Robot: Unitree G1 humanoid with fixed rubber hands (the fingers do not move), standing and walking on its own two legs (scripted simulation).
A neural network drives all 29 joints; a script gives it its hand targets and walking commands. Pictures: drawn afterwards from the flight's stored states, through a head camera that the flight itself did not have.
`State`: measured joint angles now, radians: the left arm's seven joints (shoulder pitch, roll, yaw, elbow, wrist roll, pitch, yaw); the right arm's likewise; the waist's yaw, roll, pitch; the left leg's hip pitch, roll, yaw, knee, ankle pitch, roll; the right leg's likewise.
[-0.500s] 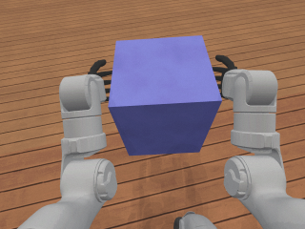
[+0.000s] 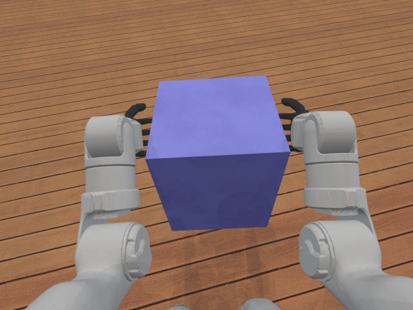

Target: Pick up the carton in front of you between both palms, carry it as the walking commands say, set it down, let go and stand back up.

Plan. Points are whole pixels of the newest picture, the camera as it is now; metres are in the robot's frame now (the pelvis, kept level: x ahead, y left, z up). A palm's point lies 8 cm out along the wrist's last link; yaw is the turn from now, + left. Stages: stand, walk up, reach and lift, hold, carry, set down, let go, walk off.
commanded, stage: carry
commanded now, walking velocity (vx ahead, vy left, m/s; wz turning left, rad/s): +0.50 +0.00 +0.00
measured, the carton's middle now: (215, 158) +0.39 -0.02 +0.07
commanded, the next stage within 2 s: none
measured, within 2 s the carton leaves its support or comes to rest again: neither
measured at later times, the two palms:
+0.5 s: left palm (123, 22) +0.67 +0.15 +0.23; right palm (248, 1) +0.72 -0.14 +0.24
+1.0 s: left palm out of the picture +1.04 +0.09 +0.28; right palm out of the picture +1.01 -0.20 +0.28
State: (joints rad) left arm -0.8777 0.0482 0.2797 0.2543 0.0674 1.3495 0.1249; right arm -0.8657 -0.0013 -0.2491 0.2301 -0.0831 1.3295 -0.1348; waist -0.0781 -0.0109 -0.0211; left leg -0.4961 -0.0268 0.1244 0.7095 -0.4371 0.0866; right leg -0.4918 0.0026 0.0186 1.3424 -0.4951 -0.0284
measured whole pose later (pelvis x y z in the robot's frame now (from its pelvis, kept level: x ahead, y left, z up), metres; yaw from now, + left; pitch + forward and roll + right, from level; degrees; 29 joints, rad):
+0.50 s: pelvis +0.31 -0.04 +0.06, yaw +1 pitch +4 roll +1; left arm -0.90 0.03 0.24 0.16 0.02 1.37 0.16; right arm -0.94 -0.03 -0.33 0.17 -0.10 1.37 -0.12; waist 0.13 -0.01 -0.01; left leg -0.75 0.02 0.04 1.23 -0.44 0.05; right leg -0.27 0.01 -0.12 0.49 -0.45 -0.04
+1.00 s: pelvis +0.64 -0.01 +0.10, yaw -1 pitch +5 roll +0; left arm -0.92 0.02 0.32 0.09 0.11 1.40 0.12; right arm -0.94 -0.02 -0.27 0.15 -0.03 1.33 -0.17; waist -0.10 0.02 -0.02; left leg -0.24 0.01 0.10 0.56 -0.40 0.04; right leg -0.63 0.00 -0.07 0.65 -0.21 -0.04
